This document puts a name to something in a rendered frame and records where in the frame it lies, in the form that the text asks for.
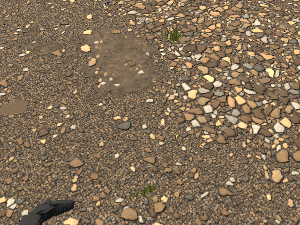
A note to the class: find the left robot hand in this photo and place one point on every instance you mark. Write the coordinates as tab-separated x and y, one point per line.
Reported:
45	211

